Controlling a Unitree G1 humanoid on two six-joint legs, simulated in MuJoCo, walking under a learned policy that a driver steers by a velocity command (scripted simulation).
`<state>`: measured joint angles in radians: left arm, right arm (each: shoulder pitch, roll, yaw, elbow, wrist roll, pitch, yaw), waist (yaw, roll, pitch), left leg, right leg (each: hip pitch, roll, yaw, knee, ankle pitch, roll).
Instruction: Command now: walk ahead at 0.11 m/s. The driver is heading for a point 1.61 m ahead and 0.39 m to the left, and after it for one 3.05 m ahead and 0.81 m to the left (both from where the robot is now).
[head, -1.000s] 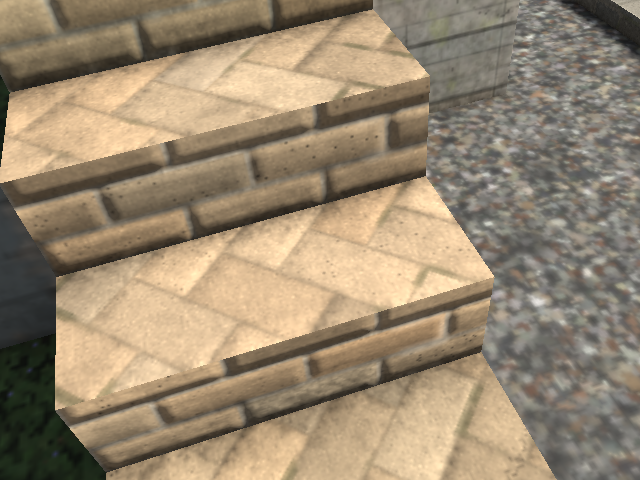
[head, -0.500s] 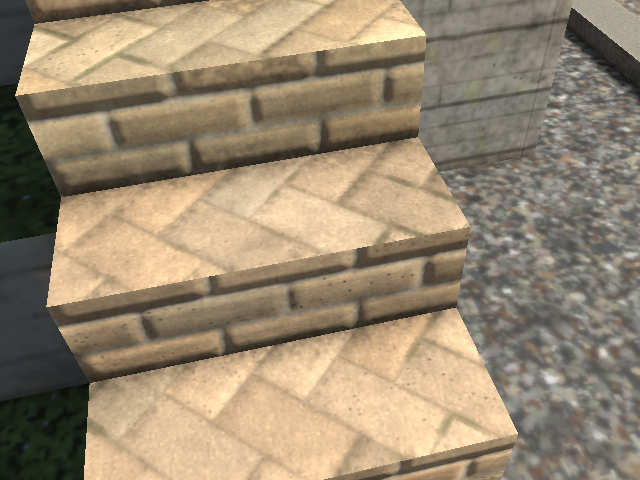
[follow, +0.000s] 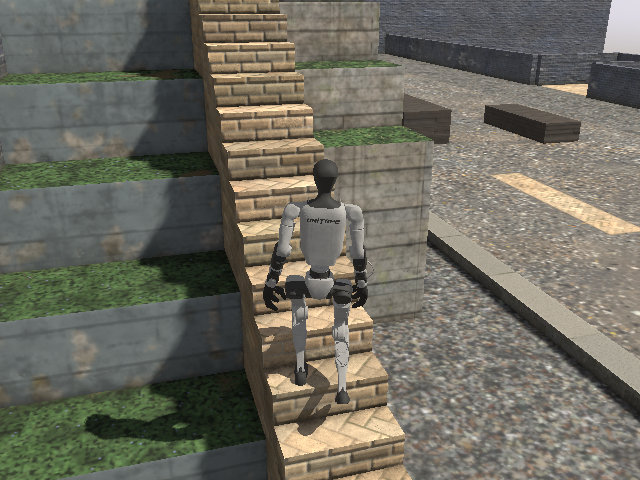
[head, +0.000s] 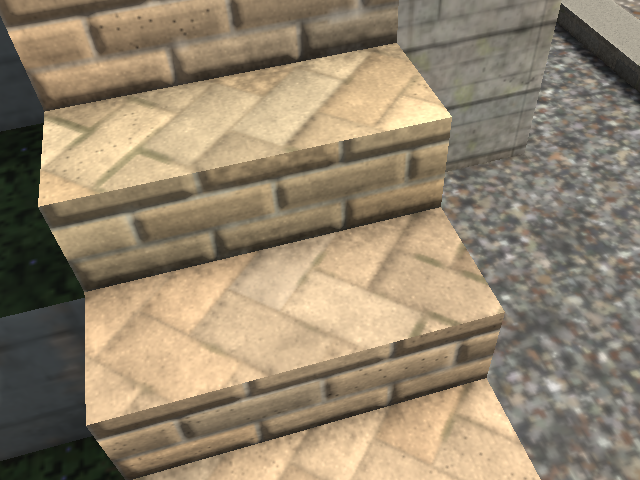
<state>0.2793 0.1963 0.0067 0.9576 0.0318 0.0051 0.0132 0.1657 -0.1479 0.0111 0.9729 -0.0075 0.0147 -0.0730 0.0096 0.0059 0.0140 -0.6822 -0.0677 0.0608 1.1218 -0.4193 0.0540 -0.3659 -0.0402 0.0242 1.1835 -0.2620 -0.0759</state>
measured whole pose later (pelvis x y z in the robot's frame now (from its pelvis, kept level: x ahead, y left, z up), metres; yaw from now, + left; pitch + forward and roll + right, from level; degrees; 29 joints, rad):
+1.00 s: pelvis -0.05 -0.03 -0.07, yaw -5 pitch -1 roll +8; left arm 0.69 -0.03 -0.07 1.10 0.05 0.05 0.06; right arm 0.11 -0.08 0.02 1.08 0.09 0.01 -0.06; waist 0.05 -0.06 0.07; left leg -0.86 0.03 0.20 1.44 -0.55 0.02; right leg 0.05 -0.11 -0.11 0.13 -0.17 -0.04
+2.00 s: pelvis +0.13 -0.09 +0.03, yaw -4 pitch -1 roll +4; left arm 0.05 0.15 0.00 0.58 -0.06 -0.06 -0.04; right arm 0.38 -0.14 0.02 1.15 0.08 -0.11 0.02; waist 0.06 0.04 -0.04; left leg -0.28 0.06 0.02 1.01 -0.59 0.03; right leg -0.62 -0.05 0.09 1.01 -0.49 0.00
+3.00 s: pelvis +0.27 -0.04 +0.07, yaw -4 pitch +0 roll +0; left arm 0.36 0.10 -0.02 0.91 0.01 -0.04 -0.02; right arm 0.19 -0.11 0.04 0.76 0.14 -0.06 -0.03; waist -0.04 0.12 -0.04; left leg -1.12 -0.13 -0.03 2.54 -0.48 0.11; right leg -0.03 0.00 -0.16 0.53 -0.52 -0.03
